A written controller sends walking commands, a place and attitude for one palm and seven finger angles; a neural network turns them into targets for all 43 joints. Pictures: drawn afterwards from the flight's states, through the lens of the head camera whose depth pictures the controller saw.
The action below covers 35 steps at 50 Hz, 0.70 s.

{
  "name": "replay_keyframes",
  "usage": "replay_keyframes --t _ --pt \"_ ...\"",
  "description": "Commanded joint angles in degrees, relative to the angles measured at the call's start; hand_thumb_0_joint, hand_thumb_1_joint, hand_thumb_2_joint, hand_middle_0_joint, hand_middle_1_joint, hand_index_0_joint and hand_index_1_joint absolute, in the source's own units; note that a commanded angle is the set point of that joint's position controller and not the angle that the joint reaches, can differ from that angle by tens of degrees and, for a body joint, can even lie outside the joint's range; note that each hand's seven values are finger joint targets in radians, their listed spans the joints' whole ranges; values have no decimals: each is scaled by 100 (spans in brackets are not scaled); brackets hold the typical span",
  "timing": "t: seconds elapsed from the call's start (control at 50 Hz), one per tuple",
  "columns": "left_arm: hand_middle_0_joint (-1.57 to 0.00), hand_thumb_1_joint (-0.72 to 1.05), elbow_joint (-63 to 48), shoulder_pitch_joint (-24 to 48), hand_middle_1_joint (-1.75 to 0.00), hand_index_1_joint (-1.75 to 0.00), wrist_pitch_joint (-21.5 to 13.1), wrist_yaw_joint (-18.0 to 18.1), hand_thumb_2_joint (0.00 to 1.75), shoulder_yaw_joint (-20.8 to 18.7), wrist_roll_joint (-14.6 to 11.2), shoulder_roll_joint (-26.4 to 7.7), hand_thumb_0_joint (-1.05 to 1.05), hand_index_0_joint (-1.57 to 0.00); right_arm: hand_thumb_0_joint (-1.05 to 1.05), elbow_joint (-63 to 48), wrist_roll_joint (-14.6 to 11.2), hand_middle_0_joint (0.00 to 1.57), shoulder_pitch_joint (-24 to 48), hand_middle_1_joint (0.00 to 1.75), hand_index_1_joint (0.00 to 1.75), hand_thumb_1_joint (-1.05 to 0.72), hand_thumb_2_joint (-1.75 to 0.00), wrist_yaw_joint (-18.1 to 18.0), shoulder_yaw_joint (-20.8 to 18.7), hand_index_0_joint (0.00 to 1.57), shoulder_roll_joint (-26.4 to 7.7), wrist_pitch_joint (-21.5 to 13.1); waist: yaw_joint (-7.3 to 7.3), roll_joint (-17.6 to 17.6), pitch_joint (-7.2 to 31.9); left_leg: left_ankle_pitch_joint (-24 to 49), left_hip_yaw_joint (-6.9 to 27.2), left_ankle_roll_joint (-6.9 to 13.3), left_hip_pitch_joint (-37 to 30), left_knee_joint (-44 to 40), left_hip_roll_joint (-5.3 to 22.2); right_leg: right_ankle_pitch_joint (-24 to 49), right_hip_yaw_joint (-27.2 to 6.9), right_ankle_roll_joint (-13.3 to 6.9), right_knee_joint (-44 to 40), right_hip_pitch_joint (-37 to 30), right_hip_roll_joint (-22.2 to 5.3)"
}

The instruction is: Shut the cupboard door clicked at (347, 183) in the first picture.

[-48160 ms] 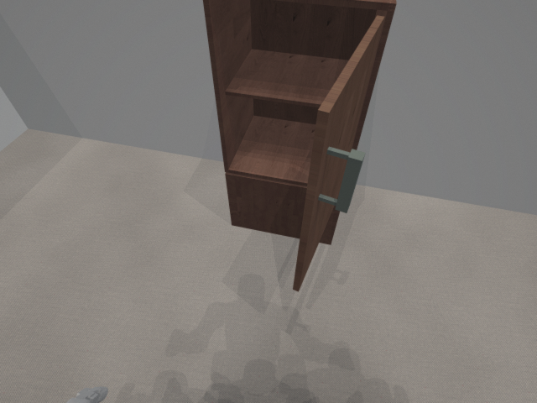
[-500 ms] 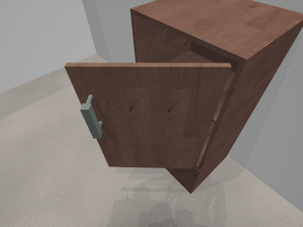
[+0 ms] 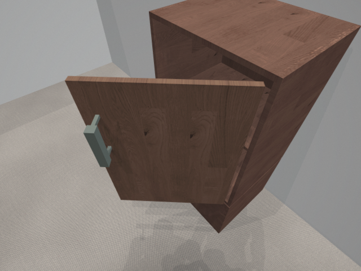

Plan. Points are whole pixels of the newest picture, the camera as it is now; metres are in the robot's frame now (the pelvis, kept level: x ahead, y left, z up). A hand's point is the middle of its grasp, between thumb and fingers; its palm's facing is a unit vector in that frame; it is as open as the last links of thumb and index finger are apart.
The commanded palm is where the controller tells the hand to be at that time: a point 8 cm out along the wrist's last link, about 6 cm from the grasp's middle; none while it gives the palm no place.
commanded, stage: come to a stop and stand still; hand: left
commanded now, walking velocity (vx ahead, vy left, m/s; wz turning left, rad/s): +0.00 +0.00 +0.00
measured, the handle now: (101, 141) +0.41 +0.24 +0.03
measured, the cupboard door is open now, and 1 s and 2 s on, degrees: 47 47 47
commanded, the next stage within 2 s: look again from close up in 0.02 s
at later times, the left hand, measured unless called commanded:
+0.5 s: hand out of the picture +0.00 +0.18 -0.17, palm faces +0.02 -0.98 -0.21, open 7.4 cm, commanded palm none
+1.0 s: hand (107, 250) +0.17 +0.17 -0.02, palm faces -0.02 -1.00 +0.01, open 6.6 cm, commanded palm +0.11 +0.23 -0.05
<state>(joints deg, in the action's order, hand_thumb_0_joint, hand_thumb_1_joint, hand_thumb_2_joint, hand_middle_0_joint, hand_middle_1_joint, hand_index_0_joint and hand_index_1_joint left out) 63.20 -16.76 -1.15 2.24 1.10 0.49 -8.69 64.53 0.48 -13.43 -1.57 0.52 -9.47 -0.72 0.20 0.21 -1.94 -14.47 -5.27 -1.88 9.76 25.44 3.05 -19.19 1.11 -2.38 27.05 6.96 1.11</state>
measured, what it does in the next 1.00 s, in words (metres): lowers itself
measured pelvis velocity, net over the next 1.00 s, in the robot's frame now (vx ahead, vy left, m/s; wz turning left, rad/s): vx -0.05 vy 0.00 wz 0.04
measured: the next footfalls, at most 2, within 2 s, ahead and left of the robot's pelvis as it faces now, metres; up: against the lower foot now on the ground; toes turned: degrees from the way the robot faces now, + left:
none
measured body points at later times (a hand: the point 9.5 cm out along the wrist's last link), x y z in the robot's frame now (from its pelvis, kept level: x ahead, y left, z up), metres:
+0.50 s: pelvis +0.00 +0.00 +0.00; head +0.02 +0.00 +0.45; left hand +0.00 +0.23 -0.15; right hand +0.02 -0.23 -0.16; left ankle -0.01 +0.14 -0.74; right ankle -0.05 -0.09 -0.74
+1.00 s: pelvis -0.05 +0.00 -0.07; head -0.01 +0.01 +0.38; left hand +0.16 +0.22 -0.02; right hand +0.16 -0.25 -0.13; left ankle -0.01 +0.14 -0.74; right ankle -0.05 -0.09 -0.74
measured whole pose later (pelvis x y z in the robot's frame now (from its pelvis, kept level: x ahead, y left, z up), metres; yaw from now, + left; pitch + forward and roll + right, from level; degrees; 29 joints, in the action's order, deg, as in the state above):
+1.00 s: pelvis -0.05 +0.00 -0.07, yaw +3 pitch +11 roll +2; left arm 11.8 -16.9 -32.9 -17.5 -6.0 -13.6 -8.1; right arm 35.9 -0.5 -9.6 0.4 -3.9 -15.0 -16.3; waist -0.6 2.1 8.0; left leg -23.9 -3.3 -0.8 44.3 57.2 1.9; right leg -30.8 2.8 -1.7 61.0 41.3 -1.9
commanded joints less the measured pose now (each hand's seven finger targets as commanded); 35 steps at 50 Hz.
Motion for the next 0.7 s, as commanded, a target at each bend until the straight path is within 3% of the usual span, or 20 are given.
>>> replay_keyframes --t 0.0,0.16,0.32,0.56,0.62,0.64,0.66,0.68 --pt "-20 90 -111 -366 -30 -30 -83 22 90 -147 18 -743 0 -20 0 -155 14 20 -238 30 30 -90 -90 -31 -98 20 -478 -65 -10 53 -89 981 321 236 -254 -271 303 2218 -603 6 -591 442 -721" --pt "-20 90 -87 -398 -30 -30 -83 20 90 -159 25 -737 0 -20 0 -142 14 20 -206 30 30 -90 -90 -45 -104 20 -478 -73 7 76 -52 1158 311 241 -338 -286 329 2488 -578 24 -602 362 -717" --pt "-20 90 -92 -401 -30 -30 -80 11 90 -166 31 -712 0 -20 0 -105 9 20 -199 30 30 -90 -90 -48 -100 20 -446 -74 34 165 -111 1097 308 246 -322 -379 337 2354 -538 43 -673 348 -712" --pt "-20 90 -104 -327 -30 -30 -69 6 90 -180 12 -731 0 -20 0 -71 26 20 -226 30 30 -90 -90 -54 -112 20 -495 -83 29 -1 -4 1304 357 250 -378 -389 343 2354 -521 33 -638 288 -720" --pt "-20 90 -111 -331 -30 -30 -75 3 90 -184 23 -734 0 -20 0 -56 12 20 -214 30 30 -90 -90 -55 -110 20 -458 -86 43 117 -60 1253 346 252 -343 -418 338 2363 -508 47 -669 275 -715" --pt "-20 90 -102 -309 -30 -30 -73 7 90 -182 20 -741 0 -20 0 -62 24 20 -219 30 30 -90 -90 -55 -116 20 -499 -85 26 65 -44 1335 365 246 -356 -394 333 2458 -518 39 -633 277 -723" --pt "-20 90 70 -806 -30 -30 -185 242 90 -202 93 -728 0 -20 0 -494 -38 20 266 30 30 -90 -90 9 -162 20 -647 -102 179 127 -356 1090 102 117 337 1067 343 4670 -995 413 -717 488 -1160" --pt "-20 90 -9017 4189 -30 -30 -1909 128 90 -2200 -858 -3889 0 -20 0 -2009 -128 20 -489 30 30 -90 -90 -659 -297 20 -1731 -1262 -716 56 2150 2007 90 431 -2012 927 110 4215 -375 261 384 546 -578"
